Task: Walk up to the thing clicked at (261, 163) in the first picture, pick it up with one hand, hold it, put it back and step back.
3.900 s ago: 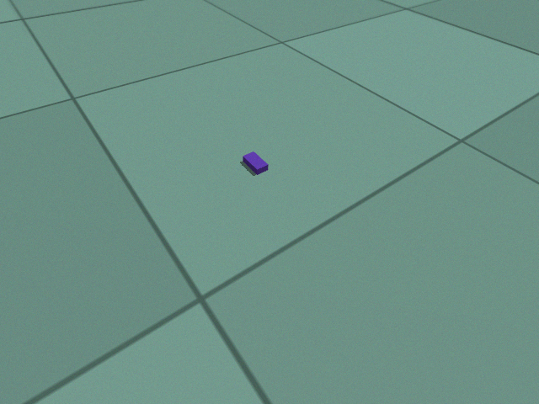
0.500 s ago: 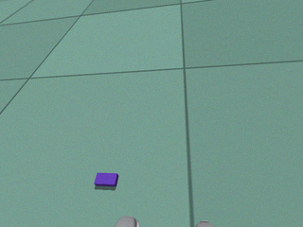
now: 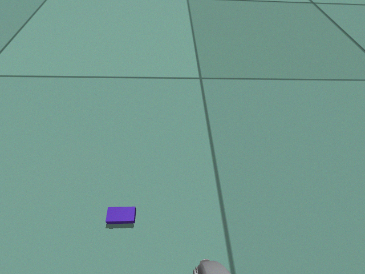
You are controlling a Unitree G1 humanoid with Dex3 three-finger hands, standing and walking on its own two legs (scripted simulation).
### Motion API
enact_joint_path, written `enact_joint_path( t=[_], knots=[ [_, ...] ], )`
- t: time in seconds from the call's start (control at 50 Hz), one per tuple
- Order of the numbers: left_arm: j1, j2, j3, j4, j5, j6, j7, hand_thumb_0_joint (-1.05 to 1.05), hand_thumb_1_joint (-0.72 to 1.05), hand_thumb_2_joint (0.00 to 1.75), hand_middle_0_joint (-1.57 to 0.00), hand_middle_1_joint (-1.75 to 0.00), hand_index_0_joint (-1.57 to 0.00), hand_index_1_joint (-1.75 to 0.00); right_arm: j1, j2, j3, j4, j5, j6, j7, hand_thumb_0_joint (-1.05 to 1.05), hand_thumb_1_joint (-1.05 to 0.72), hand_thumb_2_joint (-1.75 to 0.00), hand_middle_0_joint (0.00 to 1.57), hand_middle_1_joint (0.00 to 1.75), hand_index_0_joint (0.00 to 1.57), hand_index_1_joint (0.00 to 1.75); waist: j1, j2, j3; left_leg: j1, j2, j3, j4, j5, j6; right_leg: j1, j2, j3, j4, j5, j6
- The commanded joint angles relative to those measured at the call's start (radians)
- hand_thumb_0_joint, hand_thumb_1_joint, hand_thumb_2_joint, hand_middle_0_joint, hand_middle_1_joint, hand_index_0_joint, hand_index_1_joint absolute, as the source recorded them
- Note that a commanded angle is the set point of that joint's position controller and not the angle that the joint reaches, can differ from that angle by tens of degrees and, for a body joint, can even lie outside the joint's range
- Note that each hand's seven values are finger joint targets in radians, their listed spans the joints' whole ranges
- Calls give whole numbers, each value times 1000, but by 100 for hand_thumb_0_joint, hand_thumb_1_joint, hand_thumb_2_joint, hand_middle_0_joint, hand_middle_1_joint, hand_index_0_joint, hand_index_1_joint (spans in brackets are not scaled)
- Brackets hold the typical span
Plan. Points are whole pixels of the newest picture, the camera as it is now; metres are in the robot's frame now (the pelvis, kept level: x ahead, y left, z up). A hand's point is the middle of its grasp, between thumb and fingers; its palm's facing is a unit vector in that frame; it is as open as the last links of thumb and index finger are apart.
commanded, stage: walk up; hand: left
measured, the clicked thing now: (121, 215) +0.53 +0.27 -0.74
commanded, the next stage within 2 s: none
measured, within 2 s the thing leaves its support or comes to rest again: neither
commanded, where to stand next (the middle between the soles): +0.14 -0.02 m, yaw +0 degrees
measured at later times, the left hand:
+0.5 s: hand (86, 267) +0.19 +0.21 -0.12, palm faces -0.10 -0.92 -0.39, open 7.3 cm
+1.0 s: hand out of the picture +0.12 +0.21 -0.15, palm faces -0.02 -0.95 -0.32, open 7.3 cm
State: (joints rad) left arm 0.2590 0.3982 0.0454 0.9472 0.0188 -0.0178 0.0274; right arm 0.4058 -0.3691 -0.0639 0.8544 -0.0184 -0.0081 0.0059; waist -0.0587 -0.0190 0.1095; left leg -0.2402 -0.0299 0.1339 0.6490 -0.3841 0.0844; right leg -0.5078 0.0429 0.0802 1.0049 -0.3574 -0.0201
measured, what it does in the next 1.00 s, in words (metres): steps on the spot: right foot, then left foot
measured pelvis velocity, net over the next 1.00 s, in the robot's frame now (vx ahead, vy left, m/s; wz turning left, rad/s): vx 0.04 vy -0.04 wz -0.02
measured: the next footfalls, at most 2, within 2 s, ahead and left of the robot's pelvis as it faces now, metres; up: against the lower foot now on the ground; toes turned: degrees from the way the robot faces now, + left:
right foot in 0.34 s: +0.06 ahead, -0.17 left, +0.00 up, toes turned -2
left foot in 0.72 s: +0.10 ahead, +0.11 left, +0.00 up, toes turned +0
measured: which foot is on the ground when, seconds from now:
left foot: down 0.00-0.38, up 0.40-0.70, down 0.72-1.00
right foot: up 0.00-0.32, down 0.34-1.00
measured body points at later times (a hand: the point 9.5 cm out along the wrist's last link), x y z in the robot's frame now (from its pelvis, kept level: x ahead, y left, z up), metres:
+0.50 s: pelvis +0.04 -0.03 +0.01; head +0.06 -0.05 +0.46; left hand +0.19 +0.25 -0.09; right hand +0.07 -0.33 -0.13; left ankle +0.02 +0.13 -0.68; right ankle +0.06 -0.10 -0.72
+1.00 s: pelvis +0.04 -0.04 +0.01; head +0.06 -0.04 +0.46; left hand +0.12 +0.26 -0.13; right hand +0.12 -0.36 -0.11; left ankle +0.06 +0.11 -0.72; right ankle +0.03 -0.16 -0.72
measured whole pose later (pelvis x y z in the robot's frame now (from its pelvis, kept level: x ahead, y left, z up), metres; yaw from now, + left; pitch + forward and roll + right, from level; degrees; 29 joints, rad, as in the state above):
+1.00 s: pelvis +0.04 -0.04 +0.01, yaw -1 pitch -3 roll +0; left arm 0.11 0.35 0.04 1.07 0.01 0.03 -0.02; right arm 0.11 -0.37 -0.02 1.02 -0.01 -0.03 -0.03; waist 0.01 -0.02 0.11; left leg -0.24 0.07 -0.01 0.55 -0.26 -0.05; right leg -0.20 0.00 -0.01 0.56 -0.32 0.00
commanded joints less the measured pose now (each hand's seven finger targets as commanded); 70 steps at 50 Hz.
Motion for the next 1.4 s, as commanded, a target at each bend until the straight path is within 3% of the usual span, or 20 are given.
enact_joint_path(
  t=[0.0,0.14,0.24,0.3,0.32,0.34,0.36,0.38,0.46,0.66,0.7,0.72,0.74,0.76,0.84,0.88,0.92,0.96,1.0,1.38],
  knots=[
    [-63,186,39,-99,-10,-20,7,0,90,90,-20,-30,-20,-30,33,-263,-75,-48,4,-50,-44,0,-90,-90,20,30,20,30,-1,118,-74,302,315,-341,-206,768,-52,-150,-30,35,-76,-19,-10],
    [-98,156,16,-86,-26,3,9,0,90,90,-20,-30,-20,-30,17,-238,-71,-24,-8,-26,-55,0,-90,-90,20,30,20,30,-12,186,-84,322,231,-215,-234,849,-141,-44,-1,-47,-160,25,-13],
    [-168,132,10,-84,-13,-4,5,0,90,90,-20,-30,-20,-30,-35,-226,-62,-5,-1,-21,-52,0,-90,-90,20,30,20,30,-7,142,-75,294,263,-191,-197,803,-85,64,-39,-100,-349,23,-24],
    [-99,127,20,-40,-9,-15,3,0,90,90,-20,-30,-20,-30,-130,-221,-43,-5,14,-27,-45,0,-90,-90,20,30,20,30,72,78,-81,135,247,-146,-90,793,-79,333,-59,-76,-597,242,-55],
    [-33,190,43,-14,-1,-25,8,0,90,90,-20,-30,-20,-30,-160,-197,-33,-16,21,-32,-42,0,-90,-90,20,30,20,30,108,9,-139,-33,207,-143,30,704,-121,541,-131,61,-558,453,-99],
    [16,222,58,0,-3,-32,13,0,90,90,-20,-30,-20,-30,-156,-142,-12,-20,31,-37,-38,0,-90,-90,20,30,20,30,139,-98,-222,-144,122,-121,202,360,-157,646,-324,292,-555,610,-206],
    [-50,227,46,-18,-15,-27,12,0,90,90,-20,-30,-20,-30,-161,-165,-19,-10,28,-20,-44,0,-90,-90,20,30,20,30,120,-121,-190,-159,34,-136,263,-200,-151,513,-437,442,-605,487,-330],
    [-121,231,44,-41,-6,-24,11,0,90,90,-20,-30,-20,-30,-166,-188,-26,10,14,-11,-46,0,-90,-90,20,30,20,30,97,-88,-134,-138,59,-200,287,-315,-123,393,-460,473,-645,321,-339],
    [-256,140,21,-47,4,-20,7,0,90,90,-20,-30,-20,-30,-107,-169,-6,100,25,-9,-21,0,-90,-90,20,30,20,30,38,-118,-67,-97,13,-211,178,-100,-93,302,-230,141,-701,199,-164],
    [-241,179,69,-84,7,60,-41,0,90,90,-20,-30,-20,-30,-106,-184,-20,137,-2,-42,-66,0,-90,-90,20,30,20,30,55,-146,-130,48,13,-76,-162,184,-82,261,-212,49,-536,268,-135],
    [-242,127,50,-85,-11,60,-43,0,90,90,-20,-30,-20,-30,-118,-226,-30,132,-19,-56,-69,0,-90,-90,20,30,20,30,41,10,-164,115,148,-251,-279,260,-45,195,-187,25,-443,216,-68],
    [-217,92,39,-78,-22,61,-44,0,90,90,-20,-30,-20,-30,-175,-265,-29,116,-24,-66,-68,0,-90,-90,20,30,20,30,72,140,-150,98,298,-474,-359,291,24,148,-85,-18,-342,89,-19],
    [-189,119,50,-48,-22,67,-38,0,90,90,-20,-30,-20,-30,-244,-302,-34,93,-17,-67,-66,0,-90,-90,20,30,20,30,86,171,-126,-7,392,-544,-358,282,135,224,-64,-45,-252,-95,-6],
    [-196,144,58,-36,-15,68,-36,0,90,90,-20,-30,-20,-30,-272,-303,-34,87,-21,-68,-62,0,-90,-90,20,30,20,30,78,175,-101,-61,401,-540,-335,342,175,257,-87,-10,-197,-136,-6],
    [-167,127,47,-4,-21,43,-44,0,90,90,-20,-30,-20,-30,-284,-232,-5,90,-14,-68,-55,0,-90,-90,20,30,20,30,99,213,-167,101,259,-292,-187,658,67,260,-94,-28,-406,-48,-15],
    [-174,144,43,29,-17,21,-38,0,90,90,-20,-30,-20,-30,-296,-211,7,102,6,-55,-45,0,-90,-90,20,30,20,30,88,149,-210,70,167,-204,-112,612,-27,411,-126,-4,-573,349,-14],
    [-168,176,36,52,-14,5,-23,0,90,90,-20,-30,-20,-30,-298,-194,14,97,20,-42,-38,0,-90,-90,20,30,20,30,71,91,-238,32,137,-185,-101,481,-59,463,-175,47,-544,523,-25],
    [-249,204,30,50,-14,3,-27,0,90,90,-20,-30,-20,-30,-258,-185,9,144,14,-27,-32,0,-90,-90,20,30,20,30,28,16,-183,127,126,-182,-192,238,-61,282,-220,104,-581,274,-43],
    [-246,175,17,75,-21,0,-28,0,90,90,-20,-30,-20,-30,-344,-208,9,147,12,-26,-23,0,-90,-90,20,30,20,30,50,34,-129,122,145,-206,-204,267,-54,264,-176,45,-633,202,-16],
    [-266,159,25,118,-12,-13,-29,0,90,90,-20,-30,-20,-30,-367,-180,22,211,6,-32,-11,0,-90,-90,20,30,20,30,62,5,-130,100,155,-209,-338,297,-81,394,-162,1,-731,219,2]
  ],
)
